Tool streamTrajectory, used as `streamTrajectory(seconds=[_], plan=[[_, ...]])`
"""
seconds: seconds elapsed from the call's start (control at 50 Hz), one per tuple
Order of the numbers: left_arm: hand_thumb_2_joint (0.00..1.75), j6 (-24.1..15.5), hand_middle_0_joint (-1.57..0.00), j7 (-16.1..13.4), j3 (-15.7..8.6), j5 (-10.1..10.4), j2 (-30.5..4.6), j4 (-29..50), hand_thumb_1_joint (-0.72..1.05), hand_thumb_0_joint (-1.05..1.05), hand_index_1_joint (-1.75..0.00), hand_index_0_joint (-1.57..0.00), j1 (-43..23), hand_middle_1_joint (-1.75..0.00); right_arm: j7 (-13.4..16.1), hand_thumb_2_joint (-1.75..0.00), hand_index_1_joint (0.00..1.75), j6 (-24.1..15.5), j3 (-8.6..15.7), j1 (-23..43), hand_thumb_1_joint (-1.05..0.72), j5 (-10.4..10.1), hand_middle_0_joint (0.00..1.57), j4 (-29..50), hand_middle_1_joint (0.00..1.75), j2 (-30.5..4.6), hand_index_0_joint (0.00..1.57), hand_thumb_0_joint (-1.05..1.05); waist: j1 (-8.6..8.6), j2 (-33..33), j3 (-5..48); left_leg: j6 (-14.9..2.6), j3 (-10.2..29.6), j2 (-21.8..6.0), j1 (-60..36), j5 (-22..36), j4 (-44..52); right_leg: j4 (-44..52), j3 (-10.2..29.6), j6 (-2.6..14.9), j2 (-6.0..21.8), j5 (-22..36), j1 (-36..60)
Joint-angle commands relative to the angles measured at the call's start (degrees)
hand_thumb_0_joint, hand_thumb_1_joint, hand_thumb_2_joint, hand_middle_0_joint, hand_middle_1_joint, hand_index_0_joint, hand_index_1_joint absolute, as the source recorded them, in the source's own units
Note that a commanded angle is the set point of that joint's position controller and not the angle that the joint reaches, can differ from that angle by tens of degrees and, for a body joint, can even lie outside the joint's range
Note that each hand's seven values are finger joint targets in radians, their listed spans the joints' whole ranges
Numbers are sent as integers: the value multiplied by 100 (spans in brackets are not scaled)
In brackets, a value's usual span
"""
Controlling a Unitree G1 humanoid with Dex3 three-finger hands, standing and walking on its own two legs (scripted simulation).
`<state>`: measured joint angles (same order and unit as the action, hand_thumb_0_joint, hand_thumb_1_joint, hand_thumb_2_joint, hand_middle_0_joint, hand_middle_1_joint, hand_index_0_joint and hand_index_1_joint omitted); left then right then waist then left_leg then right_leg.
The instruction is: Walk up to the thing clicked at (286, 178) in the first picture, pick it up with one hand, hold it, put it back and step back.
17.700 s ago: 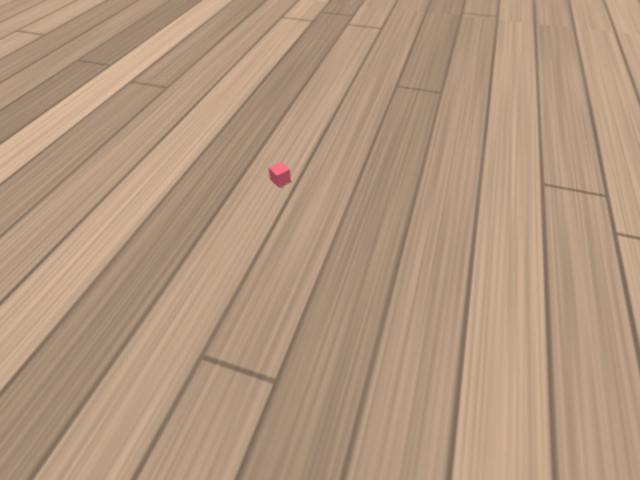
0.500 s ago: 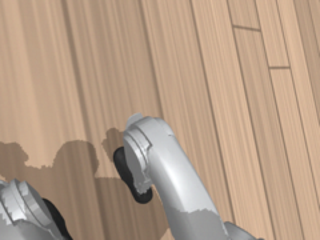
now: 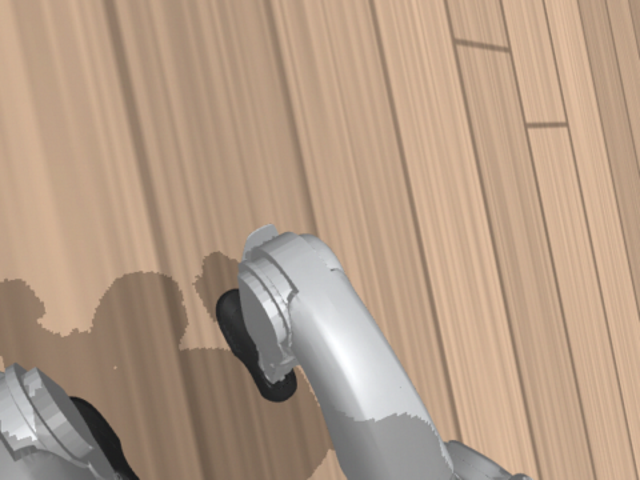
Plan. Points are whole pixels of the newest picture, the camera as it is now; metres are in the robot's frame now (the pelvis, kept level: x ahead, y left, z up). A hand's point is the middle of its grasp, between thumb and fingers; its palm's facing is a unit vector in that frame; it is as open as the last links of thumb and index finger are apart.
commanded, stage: close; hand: left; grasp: from above
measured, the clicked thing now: out of the picture +0.46 +0.34 -0.29
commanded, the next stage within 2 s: settle in 0.90 s
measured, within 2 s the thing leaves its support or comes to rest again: leaves its support in 1.30 s
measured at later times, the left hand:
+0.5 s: hand out of the picture +0.45 +0.33 -0.25, palm faces -0.26 -0.35 -0.90, open 10.2 cm
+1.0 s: hand out of the picture +0.46 +0.33 -0.25, palm faces -0.24 -0.35 -0.90, open 10.0 cm
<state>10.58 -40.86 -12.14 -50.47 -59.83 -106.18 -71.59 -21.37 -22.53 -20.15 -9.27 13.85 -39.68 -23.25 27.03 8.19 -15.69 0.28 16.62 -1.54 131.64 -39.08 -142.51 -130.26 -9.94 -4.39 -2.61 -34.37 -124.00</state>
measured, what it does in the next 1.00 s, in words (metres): stands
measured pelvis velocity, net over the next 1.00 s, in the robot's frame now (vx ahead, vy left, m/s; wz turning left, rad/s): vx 0.00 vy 0.00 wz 0.00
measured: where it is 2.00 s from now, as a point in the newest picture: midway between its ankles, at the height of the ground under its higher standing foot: (196, 418)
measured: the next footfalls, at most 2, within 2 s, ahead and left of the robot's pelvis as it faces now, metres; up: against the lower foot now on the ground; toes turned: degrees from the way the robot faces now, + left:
none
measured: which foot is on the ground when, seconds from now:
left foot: down 0.00-1.00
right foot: down 0.00-1.00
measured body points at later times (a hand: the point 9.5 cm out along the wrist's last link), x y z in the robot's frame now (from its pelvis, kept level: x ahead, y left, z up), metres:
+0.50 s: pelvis +0.00 +0.00 +0.00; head +0.29 +0.11 +0.32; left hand +0.46 +0.34 -0.20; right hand +0.00 -0.24 -0.03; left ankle +0.07 +0.13 -0.29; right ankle +0.14 -0.13 -0.29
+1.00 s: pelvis +0.00 +0.00 +0.01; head +0.30 +0.11 +0.32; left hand +0.47 +0.34 -0.20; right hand +0.00 -0.24 -0.03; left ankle +0.07 +0.13 -0.29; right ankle +0.14 -0.13 -0.29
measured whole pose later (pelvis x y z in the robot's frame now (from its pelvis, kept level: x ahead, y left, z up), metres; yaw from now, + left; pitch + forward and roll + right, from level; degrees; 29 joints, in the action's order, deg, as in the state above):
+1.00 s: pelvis +0.00 +0.00 +0.01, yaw +0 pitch +26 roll -16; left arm 11.4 -41.3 -15.0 -50.1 -60.1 -105.6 -71.0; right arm -20.8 -22.9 -19.5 -9.7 13.8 -39.5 -23.1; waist 27.1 8.0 -15.5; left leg -0.1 16.2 -1.8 131.1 -39.1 -141.5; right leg -129.3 -9.7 -4.5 -2.6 -34.3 -123.5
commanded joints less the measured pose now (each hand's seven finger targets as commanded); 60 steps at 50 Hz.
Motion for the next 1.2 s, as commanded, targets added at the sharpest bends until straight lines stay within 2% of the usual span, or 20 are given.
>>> streamTrajectory(seconds=[0.0, 0.02, 0.2, 0.22, 0.3, 0.32, 0.36, 0.44, 0.54, 0.58, 0.72, 0.82, 0.86, 0.92, 0.98, 1.0, 1.04, 1.1, 1.16, 1.18], plan=[[70, -23, -39, -145, 137, -56, -1036, 556, -16, 0, -78, -40, -1151, -79, 6, -91, 30, 35, 486, -1303, -90, -52, 20, -210, 30, -1934, 20, 0, 405, -3165, 3645, 10, -546, -261, -2764, 1028, 1579, 1080, -668, 488, -209, 1261, 2223], [70, -38, -40, -157, 132, -59, -1059, 575, -15, 0, -78, -40, -1168, -79, 12, -91, 30, 29, 488, -1272, -90, -68, 20, -235, 30, -1917, 20, 0, 365, -3183, 3587, -2, -558, -269, -2701, 976, 1536, 1096, -659, 471, -199, 1229, 2186], [62, -119, -55, -217, 131, -38, -1038, 799, 4, 0, -68, -55, -1313, -69, 51, -90, 30, -26, 544, -1202, -90, -33, 20, -249, 30, -1956, 20, 0, 421, -3214, 3442, 4, -528, -260, -2772, 632, 1636, 1148, -680, 493, -176, 911, 1959], [59, -111, -54, -250, 41, -46, -1061, 603, 4, 0, -67, -55, -1176, -68, 48, -90, 30, -19, 543, -1261, -90, -34, 20, -263, 30, -1954, 20, 0, 400, -3128, 3523, 3, -513, -281, -2736, 647, 1649, 1161, -686, 491, -190, 933, 2051], [59, -105, -60, -221, 44, 26, -1021, 670, 13, 0, -65, -61, -1195, -67, 46, -90, 30, -10, 529, -1261, -90, -31, 20, -288, 30, -1890, 20, 0, 387, -3146, 3573, 3, -570, -274, -2687, 836, 1595, 1163, -632, 473, -171, 1100, 2158], [57, -84, -60, -235, 30, -5, -1044, 667, 13, 0, -65, -61, -1190, -66, 45, -90, 30, -4, 531, -1316, -90, -24, 20, -275, 30, -1906, 20, 0, 385, -3150, 3712, 9, -568, -278, -2810, 940, 1598, 1169, -642, 485, -196, 1181, 2220], [56, -87, -63, -230, 100, -28, -1034, 738, 16, 0, -62, -64, -1292, -64, 61, -90, 30, -24, 499, -1205, -90, -29, 20, -250, 30, -1887, 20, 0, 410, -3163, 3588, 5, -551, -276, -2757, 897, 1560, 1150, -638, 473, -170, 1159, 2108], [53, -49, -73, -254, 5, -55, -1191, 706, 28, 0, -59, -74, -1180, -60, 62, -90, 30, -42, 541, -1270, -90, -26, 20, -261, 30, -1950, 20, 0, 390, -3061, 3616, -32, -632, -249, -2679, 874, 1530, 1236, -587, 462, -192, 1133, 2239], [54, 4, -79, -259, -57, -82, -1141, 648, 36, 0, -57, -80, -1206, -58, 34, -90, 30, -55, 585, -1232, -90, -60, 20, -272, 30, -1915, 20, 0, 349, -3235, 3486, 27, -513, -295, -2821, 754, 1662, 1104, -657, 491, -147, 1007, 1935], [56, 1, -83, -275, -72, -90, -1174, 626, 40, 0, -58, -84, -1161, -58, 59, -90, 30, -42, 635, -1312, -90, -57, 20, -279, 30, -1994, 20, 0, 421, -3207, 3606, 9, -541, -290, -2840, 720, 1694, 1187, -644, 494, -194, 1025, 2121], [60, 51, -92, -314, -41, -59, -1066, 643, 52, 0, -58, -93, -1210, -58, 38, -90, 30, -42, 626, -1291, -90, -69, 20, -256, 30, -1926, 20, 0, 397, -3189, 3633, 23, -530, -294, -2848, 912, 1635, 1137, -637, 485, -165, 1196, 2098], [60, 67, -97, -307, -124, -6, -1247, 618, 58, 0, -56, -97, -1242, -56, 48, -90, 30, -47, 603, -1269, -90, -53, 20, -282, 30, -1950, 20, 0, 419, -3175, 3476, -4, -590, -271, -2708, 801, 1606, 1187, -598, 464, -148, 1096, 2115], [62, 88, -97, -299, -171, -13, -1288, 601, 58, 0, -58, -97, -1273, -59, 47, -90, 30, -34, 591, -1315, -90, -59, 20, -267, 30, -1952, 20, 0, 391, -3133, 3607, 5, -577, -277, -2762, 875, 1627, 1187, -617, 473, -151, 1136, 2144], [61, 108, -99, -248, -92, -11, -1234, 710, 60, 0, -57, -99, -1236, -57, 51, -90, 30, -38, 584, -1296, -90, -43, 20, -197, 30, -1952, 20, 0, 428, -3166, 3554, -8, -593, -267, -2782, 836, 1608, 1193, -592, 462, -149, 1107, 2128], [60, 116, -102, -295, -187, -48, -1374, 745, 65, 0, -56, -102, -1331, -56, 46, -90, 30, -13, 593, -1366, -89, -77, 20, -214, 30, -1976, 20, 0, 362, -3230, 3706, 2, -564, -295, -2843, 981, 1643, 1201, -607, 477, -154, 1210, 2191], [58, 124, -104, -296, -173, -25, -1295, 735, 65, 0, -61, -107, -1307, -64, 39, -91, 30, -1, 602, -1394, -92, -58, 20, -232, 30, -1972, 20, 0, 392, -3317, 3710, 28, -561, -294, -2919, 1041, 1659, 1159, -610, 487, -148, 1268, 2202], [67, 135, -110, -244, -111, -46, -1229, 762, 74, 0, -66, -112, -1314, -68, 38, -91, 30, 0, 607, -1347, -92, -61, 20, -191, 30, -1947, 20, 0, 390, -3342, 3620, 23, -562, -290, -2863, 925, 1669, 1152, -618, 496, -148, 1156, 2108], [67, 145, -115, -194, -139, -43, -1317, 875, 79, 0, -64, -117, -1357, -66, 61, -91, 30, 23, 654, -1365, -91, -86, 20, -223, 30, -1993, 20, 0, 362, -3453, 3778, 30, -574, -295, -2949, 910, 1712, 1167, -605, 501, -159, 1148, 2124], [69, 149, -117, -123, -179, -103, -1411, 1056, 82, 0, -65, -119, -1381, -67, 78, -91, 30, 65, 703, -1392, -92, -142, 20, -236, 30, -1947, 20, 0, 209, -3583, 3953, 40, -599, -298, -2994, 926, 1745, 1159, -596, 518, -160, 1138, 2156], [70, 147, -118, -73, -102, -97, -1336, 1174, 83, 0, -65, -120, -1380, -66, 85, -91, 30, 73, 709, -1350, -92, -128, 20, -181, 30, -1917, 20, 0, 214, -3579, 4030, 31, -644, -286, -2991, 990, 1712, 1182, -558, 515, -164, 1204, 2233]])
